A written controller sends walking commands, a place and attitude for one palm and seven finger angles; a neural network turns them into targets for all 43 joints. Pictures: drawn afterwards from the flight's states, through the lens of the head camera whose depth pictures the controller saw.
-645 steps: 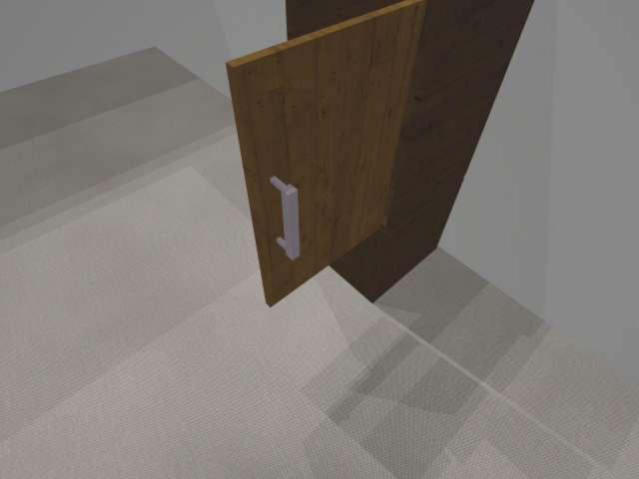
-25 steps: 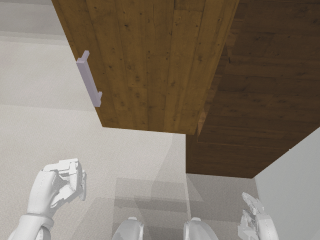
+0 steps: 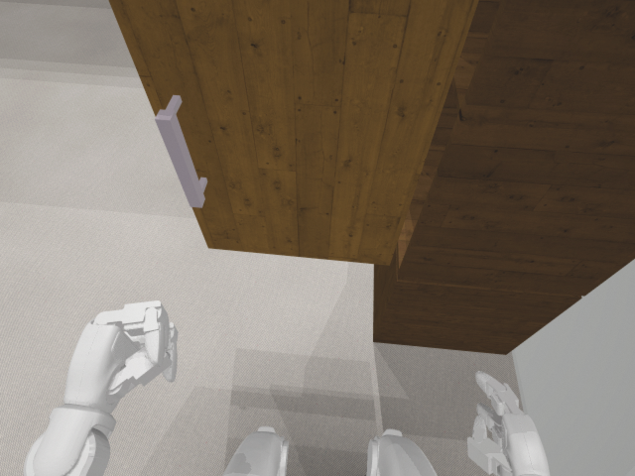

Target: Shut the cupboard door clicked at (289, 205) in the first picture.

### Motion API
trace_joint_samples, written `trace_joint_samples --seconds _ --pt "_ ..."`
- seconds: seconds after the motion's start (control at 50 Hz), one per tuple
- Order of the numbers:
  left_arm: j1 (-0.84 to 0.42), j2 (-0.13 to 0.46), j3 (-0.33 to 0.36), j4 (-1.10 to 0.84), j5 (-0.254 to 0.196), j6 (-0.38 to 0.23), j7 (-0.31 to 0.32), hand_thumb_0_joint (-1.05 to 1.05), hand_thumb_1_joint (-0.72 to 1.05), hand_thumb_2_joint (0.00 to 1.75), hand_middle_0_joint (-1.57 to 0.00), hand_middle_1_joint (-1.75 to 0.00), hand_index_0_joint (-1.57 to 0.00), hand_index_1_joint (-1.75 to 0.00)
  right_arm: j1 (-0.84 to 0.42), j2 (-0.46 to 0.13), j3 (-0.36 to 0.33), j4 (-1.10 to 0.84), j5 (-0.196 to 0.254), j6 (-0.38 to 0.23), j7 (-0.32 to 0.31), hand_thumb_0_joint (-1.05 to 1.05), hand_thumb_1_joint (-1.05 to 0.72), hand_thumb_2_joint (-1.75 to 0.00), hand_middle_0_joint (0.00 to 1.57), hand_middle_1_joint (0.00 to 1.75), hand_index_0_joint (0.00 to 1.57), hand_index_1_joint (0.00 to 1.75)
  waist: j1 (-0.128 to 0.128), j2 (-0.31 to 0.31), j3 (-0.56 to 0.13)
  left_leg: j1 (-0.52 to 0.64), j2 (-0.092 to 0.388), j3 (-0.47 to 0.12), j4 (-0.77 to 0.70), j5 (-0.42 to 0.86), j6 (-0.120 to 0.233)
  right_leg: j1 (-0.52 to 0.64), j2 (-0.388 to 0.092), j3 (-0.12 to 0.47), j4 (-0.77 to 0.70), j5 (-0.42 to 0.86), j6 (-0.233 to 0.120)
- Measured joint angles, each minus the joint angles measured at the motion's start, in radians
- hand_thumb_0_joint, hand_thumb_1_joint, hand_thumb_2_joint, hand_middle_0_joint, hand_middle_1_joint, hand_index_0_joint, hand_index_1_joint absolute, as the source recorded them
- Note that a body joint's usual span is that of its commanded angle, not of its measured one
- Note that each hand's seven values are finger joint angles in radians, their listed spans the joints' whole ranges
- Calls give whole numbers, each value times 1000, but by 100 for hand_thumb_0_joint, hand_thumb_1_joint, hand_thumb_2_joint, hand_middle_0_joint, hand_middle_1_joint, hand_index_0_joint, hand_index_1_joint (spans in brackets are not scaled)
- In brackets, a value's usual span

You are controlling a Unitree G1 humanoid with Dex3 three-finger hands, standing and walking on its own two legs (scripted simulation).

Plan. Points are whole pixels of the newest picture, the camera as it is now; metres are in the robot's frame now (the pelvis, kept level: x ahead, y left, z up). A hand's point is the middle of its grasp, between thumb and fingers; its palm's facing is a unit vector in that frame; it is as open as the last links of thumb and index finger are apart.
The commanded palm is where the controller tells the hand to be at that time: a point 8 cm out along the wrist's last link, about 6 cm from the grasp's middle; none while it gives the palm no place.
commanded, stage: bring the fist close to the handle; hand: left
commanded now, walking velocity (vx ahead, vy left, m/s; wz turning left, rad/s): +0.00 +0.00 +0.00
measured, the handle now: (187, 155) +0.54 +0.24 +0.06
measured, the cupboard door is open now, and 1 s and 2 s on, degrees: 90 90 84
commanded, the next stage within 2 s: push the door shut along its arc in 1.26 s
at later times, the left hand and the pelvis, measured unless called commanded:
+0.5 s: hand (185, 260) +0.36 +0.19 +0.06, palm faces -0.05 -1.00 -0.04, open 3.1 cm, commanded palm +0.34 +0.25 +0.06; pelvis +0.00 +0.00 +0.01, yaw -1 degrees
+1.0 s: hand (200, 201) +0.45 +0.19 +0.06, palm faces -0.05 -1.00 -0.03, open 3.1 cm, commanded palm +0.42 +0.25 +0.06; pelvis +0.00 +0.01 +0.01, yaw -2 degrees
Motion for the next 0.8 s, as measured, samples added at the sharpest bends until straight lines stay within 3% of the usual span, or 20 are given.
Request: trace_joint_samples --seconds 0.24,0.6,0.8 --pt "-272 18 36 192 14 70 8 2 89 90 -130 -150 -130 -150 9 -4 5 43 5 17 2 2 -90 -90 20 30 20 30 -28 -3 9 10 1 15 -35 21 3 3 3 14 -31 24 3" --pt "-623 63 114 570 48 10 -5 2 90 90 -130 -150 -130 -150 34 -22 -9 115 3 56 8 2 -90 -90 20 30 20 30 -57 -16 23 -5 -1 35 -68 41 11 -22 3 35 -58 47 11" --pt "-820 118 171 788 76 -8 -20 2 90 90 -130 -150 -130 -150 48 -17 -1 135 -3 86 17 1 -90 -90 20 30 20 30 -81 -15 24 -42 3 39 -64 44 13 -58 7 38 -59 56 13"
